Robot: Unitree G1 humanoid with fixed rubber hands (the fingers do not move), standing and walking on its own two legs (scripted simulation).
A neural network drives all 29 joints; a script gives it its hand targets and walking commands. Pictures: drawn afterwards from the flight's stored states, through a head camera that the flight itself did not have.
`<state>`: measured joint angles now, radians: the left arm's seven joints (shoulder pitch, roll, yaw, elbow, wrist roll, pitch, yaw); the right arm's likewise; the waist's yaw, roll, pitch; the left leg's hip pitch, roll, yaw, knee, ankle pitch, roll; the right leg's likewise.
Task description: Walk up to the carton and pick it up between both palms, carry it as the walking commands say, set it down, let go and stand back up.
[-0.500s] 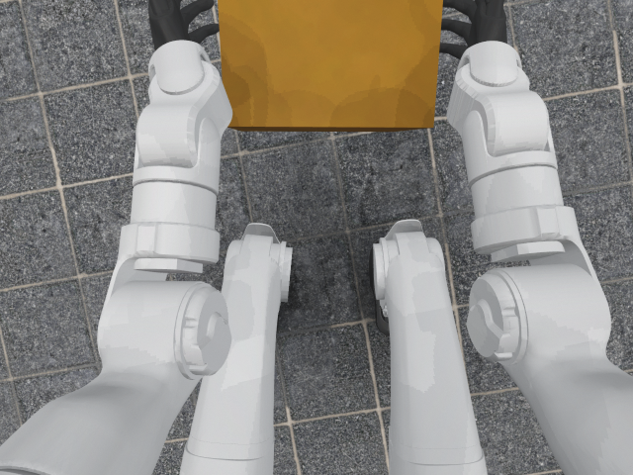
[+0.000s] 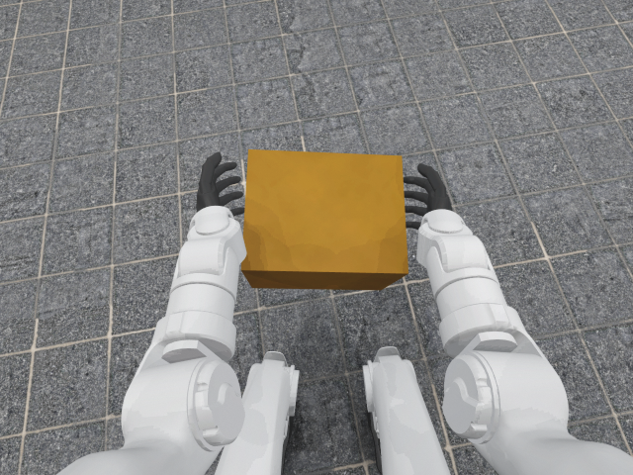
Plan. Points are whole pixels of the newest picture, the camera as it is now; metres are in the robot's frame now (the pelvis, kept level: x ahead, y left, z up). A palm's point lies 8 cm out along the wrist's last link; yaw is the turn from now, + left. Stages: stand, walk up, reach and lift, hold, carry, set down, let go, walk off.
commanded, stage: reach and lift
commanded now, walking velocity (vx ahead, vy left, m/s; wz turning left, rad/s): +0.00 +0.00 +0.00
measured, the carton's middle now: (321, 226) +0.46 +0.01 -0.10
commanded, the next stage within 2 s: none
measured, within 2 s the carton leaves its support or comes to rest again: neither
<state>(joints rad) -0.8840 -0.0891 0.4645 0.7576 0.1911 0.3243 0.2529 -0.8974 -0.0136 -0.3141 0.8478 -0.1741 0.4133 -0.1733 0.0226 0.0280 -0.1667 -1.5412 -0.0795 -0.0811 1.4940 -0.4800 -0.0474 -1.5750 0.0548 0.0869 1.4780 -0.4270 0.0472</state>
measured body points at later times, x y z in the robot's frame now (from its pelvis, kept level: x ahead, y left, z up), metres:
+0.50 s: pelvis +0.06 +0.00 +0.09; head +0.20 -0.01 +0.52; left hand +0.45 +0.15 +0.05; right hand +0.44 -0.15 +0.03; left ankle +0.10 +0.14 -0.55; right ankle +0.12 -0.13 -0.55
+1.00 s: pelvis +0.06 +0.00 +0.15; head +0.15 -0.01 +0.59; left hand +0.43 +0.15 +0.13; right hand +0.43 -0.15 +0.11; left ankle +0.10 +0.14 -0.55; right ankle +0.12 -0.13 -0.55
